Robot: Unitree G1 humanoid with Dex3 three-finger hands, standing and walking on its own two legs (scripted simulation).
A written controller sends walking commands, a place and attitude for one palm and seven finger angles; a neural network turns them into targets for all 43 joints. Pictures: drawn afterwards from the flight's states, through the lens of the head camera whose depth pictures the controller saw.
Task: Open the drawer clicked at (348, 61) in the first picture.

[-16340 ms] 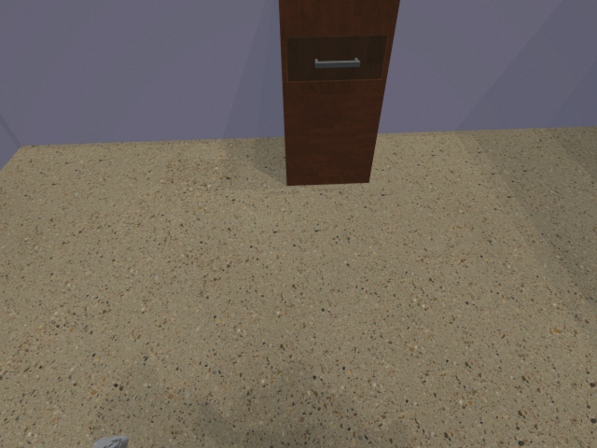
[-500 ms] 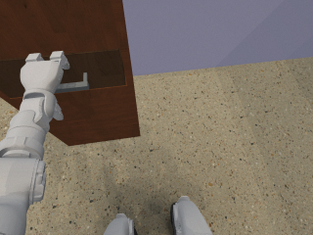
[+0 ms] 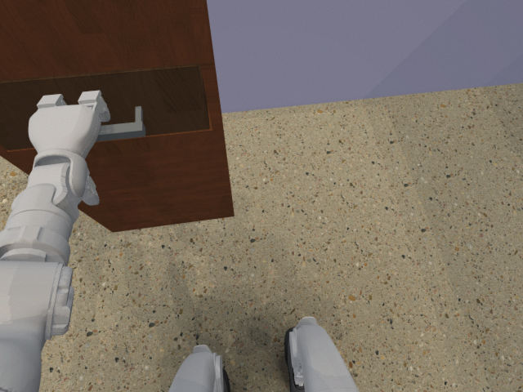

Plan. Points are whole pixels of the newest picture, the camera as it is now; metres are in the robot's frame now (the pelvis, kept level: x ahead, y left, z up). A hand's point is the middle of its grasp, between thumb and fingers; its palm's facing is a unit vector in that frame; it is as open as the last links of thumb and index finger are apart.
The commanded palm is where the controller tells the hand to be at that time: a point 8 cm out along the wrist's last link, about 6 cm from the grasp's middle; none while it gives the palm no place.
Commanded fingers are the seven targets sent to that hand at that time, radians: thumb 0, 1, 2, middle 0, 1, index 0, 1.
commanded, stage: lower the fingers behind the handle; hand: left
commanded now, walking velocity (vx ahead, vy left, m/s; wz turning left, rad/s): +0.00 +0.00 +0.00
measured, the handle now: (91, 125) +0.56 +0.25 -0.04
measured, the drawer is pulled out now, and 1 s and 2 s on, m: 0.00 0.00 0.00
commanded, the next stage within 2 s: close the thumb around the handle in 1.22 s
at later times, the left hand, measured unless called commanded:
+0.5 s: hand (92, 155) +0.50 +0.24 -0.04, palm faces -0.13 -0.01 -0.99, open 13.8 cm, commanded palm +0.49 +0.24 +0.01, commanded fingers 0.00 -0.50 0.30 -0.30 -1.20 -0.30 -1.20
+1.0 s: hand (94, 159) +0.51 +0.25 -0.06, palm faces -0.09 +0.02 -1.00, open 13.9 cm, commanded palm +0.49 +0.24 -0.01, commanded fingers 0.00 -0.50 0.30 -0.30 -1.20 -0.30 -1.20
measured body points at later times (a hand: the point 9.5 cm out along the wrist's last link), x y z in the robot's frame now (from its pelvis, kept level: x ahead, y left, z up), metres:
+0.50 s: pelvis -0.01 +0.00 -0.02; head +0.16 +0.00 +0.39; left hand +0.51 +0.24 +0.01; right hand -0.01 -0.28 -0.15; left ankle -0.03 +0.11 -0.65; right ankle +0.06 -0.14 -0.65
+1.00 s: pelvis -0.03 +0.00 -0.05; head +0.16 +0.00 +0.36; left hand +0.50 +0.24 +0.00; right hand -0.02 -0.28 -0.17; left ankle -0.03 +0.11 -0.65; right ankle +0.06 -0.14 -0.65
